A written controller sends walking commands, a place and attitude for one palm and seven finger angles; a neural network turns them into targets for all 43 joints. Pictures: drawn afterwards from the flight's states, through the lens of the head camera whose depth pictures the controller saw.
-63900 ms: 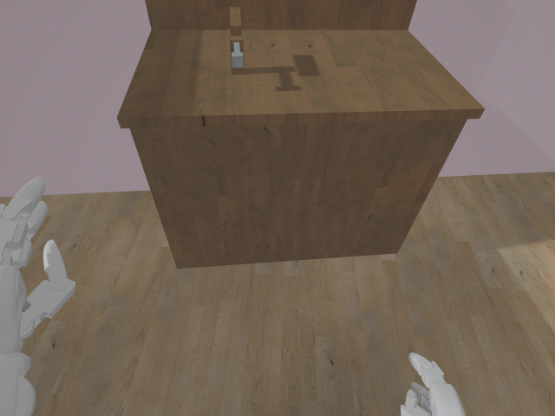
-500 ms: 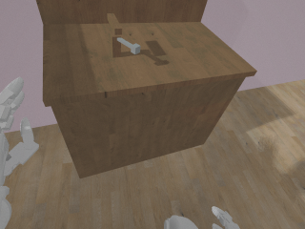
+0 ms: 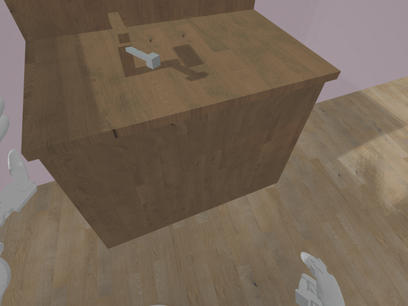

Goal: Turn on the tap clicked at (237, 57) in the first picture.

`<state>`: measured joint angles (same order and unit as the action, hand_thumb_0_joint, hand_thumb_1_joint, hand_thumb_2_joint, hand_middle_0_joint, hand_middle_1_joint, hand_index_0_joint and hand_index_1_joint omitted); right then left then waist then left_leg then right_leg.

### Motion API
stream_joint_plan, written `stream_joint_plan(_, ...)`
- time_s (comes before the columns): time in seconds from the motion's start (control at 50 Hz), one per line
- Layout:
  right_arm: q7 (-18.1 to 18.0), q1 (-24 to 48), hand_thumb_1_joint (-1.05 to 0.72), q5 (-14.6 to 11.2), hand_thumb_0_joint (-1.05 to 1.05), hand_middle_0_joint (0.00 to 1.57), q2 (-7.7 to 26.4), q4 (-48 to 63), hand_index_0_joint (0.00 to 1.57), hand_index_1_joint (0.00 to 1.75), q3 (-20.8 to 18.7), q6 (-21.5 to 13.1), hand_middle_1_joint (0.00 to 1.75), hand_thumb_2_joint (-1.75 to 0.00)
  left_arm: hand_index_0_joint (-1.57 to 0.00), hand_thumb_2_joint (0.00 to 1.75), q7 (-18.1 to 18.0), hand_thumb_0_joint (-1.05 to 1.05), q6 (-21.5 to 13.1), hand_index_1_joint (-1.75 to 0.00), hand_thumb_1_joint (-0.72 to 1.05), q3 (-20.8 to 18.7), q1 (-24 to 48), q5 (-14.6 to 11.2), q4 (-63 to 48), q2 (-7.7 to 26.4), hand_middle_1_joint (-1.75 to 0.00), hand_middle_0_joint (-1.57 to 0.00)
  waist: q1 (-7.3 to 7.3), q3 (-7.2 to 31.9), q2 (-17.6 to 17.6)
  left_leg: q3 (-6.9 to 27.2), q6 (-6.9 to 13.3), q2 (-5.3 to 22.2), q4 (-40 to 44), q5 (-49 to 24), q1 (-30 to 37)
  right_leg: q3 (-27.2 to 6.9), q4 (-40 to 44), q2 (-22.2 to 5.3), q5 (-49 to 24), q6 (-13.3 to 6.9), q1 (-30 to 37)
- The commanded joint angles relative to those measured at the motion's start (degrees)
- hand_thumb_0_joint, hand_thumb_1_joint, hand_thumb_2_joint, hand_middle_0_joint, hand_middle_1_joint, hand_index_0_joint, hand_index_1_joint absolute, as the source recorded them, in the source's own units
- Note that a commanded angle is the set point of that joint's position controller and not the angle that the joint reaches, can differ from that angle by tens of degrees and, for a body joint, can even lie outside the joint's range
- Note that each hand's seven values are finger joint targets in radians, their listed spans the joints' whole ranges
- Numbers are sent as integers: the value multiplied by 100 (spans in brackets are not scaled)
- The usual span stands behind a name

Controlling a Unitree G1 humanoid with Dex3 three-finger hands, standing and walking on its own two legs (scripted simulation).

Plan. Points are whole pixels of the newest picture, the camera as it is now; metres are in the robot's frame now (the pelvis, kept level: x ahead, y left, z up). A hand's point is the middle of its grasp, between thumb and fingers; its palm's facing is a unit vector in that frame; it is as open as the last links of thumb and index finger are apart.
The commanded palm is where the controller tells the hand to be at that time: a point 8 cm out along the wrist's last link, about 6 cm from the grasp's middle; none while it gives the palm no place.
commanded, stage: come to a stop and stand still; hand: left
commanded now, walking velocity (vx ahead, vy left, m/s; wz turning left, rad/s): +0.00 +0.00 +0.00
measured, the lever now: (153, 60) +0.66 +0.19 +0.13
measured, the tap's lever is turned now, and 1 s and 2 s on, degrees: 29 29 29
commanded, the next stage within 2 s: look again from close up in 0.42 s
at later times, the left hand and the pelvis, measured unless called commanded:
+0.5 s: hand (60, 178) +0.24 +0.22 +0.18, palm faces +0.39 -0.82 -0.41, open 7.4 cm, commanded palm +0.18 +0.27 +0.19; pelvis +0.03 -0.02 +0.02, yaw +1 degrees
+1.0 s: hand (0, 217) +0.18 +0.27 +0.18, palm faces +0.44 -0.83 -0.35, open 7.4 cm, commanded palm +0.13 +0.30 +0.19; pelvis -0.02 +0.02 +0.02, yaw +2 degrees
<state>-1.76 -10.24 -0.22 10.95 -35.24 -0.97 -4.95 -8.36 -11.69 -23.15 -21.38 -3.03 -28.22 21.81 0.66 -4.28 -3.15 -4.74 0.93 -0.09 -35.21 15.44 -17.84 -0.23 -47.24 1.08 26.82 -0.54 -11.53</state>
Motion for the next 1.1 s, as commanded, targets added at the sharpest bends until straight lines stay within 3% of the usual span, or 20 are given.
stream_joint_plan(0.0,75,310,-90,-25,0,20,646,966,20,30,-184,-342,30,-90,-20,90,-8,0,-289,-30,90,-593,-69,74,-1405,1031,-30,-20,39,917,1318,1810,872,1583,1289,-2531,1033,-249,616,-284,88,4,-696)
stream_joint_plan(0.04,123,257,-90,-100,0,20,654,1070,20,30,-128,-335,30,-90,-20,90,1,0,-277,-30,90,-611,-520,92,-1455,946,-30,-20,66,1054,1106,996,404,1098,842,-1469,213,110,2145,-192,-1132,20,488)
stream_joint_plan(0.06,113,266,-90,-93,0,20,591,1080,20,30,-103,-319,30,-90,-20,90,-6,0,-294,-30,90,-706,-586,93,-1357,1024,-30,-20,18,1028,542,674,182,727,476,-644,-217,-241,2651,-358,-1597,-59,813)
stream_joint_plan(0.08,92,283,-90,-74,0,20,545,1091,20,30,-75,-325,30,-90,-20,90,-25,0,-270,-30,90,-823,-757,53,-1145,1119,-30,-20,-49,970,-60,362,-24,338,-1,30,-386,-1005,2898,-868,-1818,-291,642)
stream_joint_plan(0.1,86,202,-90,-116,0,20,563,1103,20,30,-153,-318,30,-90,-20,90,-14,0,-232,-30,90,-669,-643,-38,-1227,980,-30,-20,-75,783,-723,386,-152,81,-637,179,-518,-2000,3101,-1440,-2201,-615,302)
stream_joint_plan(0.12,80,216,-90,-124,0,20,624,1089,20,30,-177,-325,30,-90,-20,90,-29,0,-260,-30,90,-611,-549,-81,-1276,950,-30,-20,-54,673,-732,488,-186,119,-1040,385,-702,-2186,3043,-1711,-3000,-853,346)
stream_joint_plan(0.14,56,202,-90,-110,0,20,582,1008,20,30,-100,-324,30,-90,-20,90,-76,0,-332,-30,90,-688,-421,-64,-1299,1031,-30,-20,-22,783,-316,573,-172,217,-1012,545,-804,-1910,2788,-1754,-3750,-977,627)
stream_joint_plan(0.18,-30,282,-90,-55,0,20,524,900,20,30,33,-323,30,-90,-20,90,-135,0,-364,-30,90,-690,-188,18,-1024,1076,-30,-20,-16,897,95,492,-105,260,-169,323,-565,-1275,2215,-1490,-4857,-712,956)
stream_joint_plan(0.22,-114,255,-90,-33,0,20,523,873,20,30,15,-314,30,-90,-20,90,-159,0,-336,-30,90,-531,-185,24,-760,928,-30,-20,21,1140,-26,359,-30,142,760,-1046,331,-701,1877,-1088,-5033,-296,919)
stream_joint_plan(0.26,-161,310,-90,-73,0,20,670,942,20,30,-84,-289,30,-90,-20,90,-145,0,-322,-30,90,-425,-5,18,-853,913,-30,-20,92,1251,2,546,144,502,794,-2744,1215,-471,1790,-814,-4809,223,351)
stream_joint_plan(0.32,-169,368,-90,-75,0,20,635,1039,20,30,-33,-195,30,-90,-20,90,-159,0,-213,-30,90,-328,50,107,-1068,948,-30,-20,26,1486,340,467,134,509,331,-3836,1456,-212,1684,-660,-5606,283,430)
stream_joint_plan(0.4,-155,418,-90,-68,0,20,608,1172,20,30,-35,-134,30,-90,-20,90,-156,0,-204,-30,90,-468,-396,54,-1541,1028,-30,-20,73,1551,399,542,6,458,463,-3122,932,-379,1986,-781,-5113,48,808)
stream_joint_plan(0.5,-185,318,-90,-52,0,20,634,1207,20,30,-50,-49,30,-90,-20,90,-159,0,-178,-30,90,-608,-787,-31,-1298,1003,-30,-20,27,1595,315,541,-35,444,596,-2771,908,-431,2175,-752,-4868,8,784)
stream_joint_plan(0.6,-257,306,-90,-43,0,20,669,1188,20,30,-35,-56,30,-90,-20,90,-95,0,-111,-30,90,-350,-469,-47,-1117,857,-30,-20,-18,1320,611,692,-34,533,956,-2231,1026,-339,2513,-495,-3350,25,329)
stream_joint_plan(0.76,-273,344,-90,-10,0,20,719,1099,20,30,5,-179,30,-90,-20,90,-95,0,-66,-30,90,88,467,93,-993,685,-30,-20,-35,505,781,951,-3,451,1797,504,435,-380,3213,-292,-864,1,-146)
stream_joint_plan(0.84,-262,315,-90,5,0,20,705,1063,20,30,14,-257,30,-90,-20,90,-108,0,-112,-30,90,-1,393,142,-1003,721,-30,-20,12,628,1025,1217,15,551,2295,1282,83,-204,2912,-130,-916,21,301)
stream_joint_plan(0.94,-236,287,-90,21,0,20,690,976,20,30,-13,-318,30,-90,-20,90,-80,0,-102,-30,90,-76,111,111,-885,695,-30,-20,14,789,973,1437,62,729,2585,2149,-135,47,2444,40,-640,11,507)
stream_joint_plan(0.98,-244,365,-90,23,0,20,675,1015,20,30,-23,-322,30,-90,-20,90,-82,0,-46,-30,90,-160,193,95,-1054,782,-30,-20,-13,763,1291,1670,115,890,2764,2722,-125,246,2046,202,-408,-45,307)
stream_joint_plan(1.02,-253,260,-90,15,0,20,616,959,20,30,-30,-304,30,-90,-20,90,-103,0,-30,-30,90,-129,21,89,-1140,757,-30,-20,-49,822,1274,1739,213,1005,2521,2441,131,355,2060,179,-513,-97,214)
stream_joint_plan(1.08,-244,275,-90,30,0,20,642,929,20,30,-54,-271,30,-90,-20,90,-117,0,12,-30,90,-218,-40,94,-1143,810,-30,-20,-50,810,1140,1467,199,929,2128,2331,-92,384,2220,158,-382,-195,438)
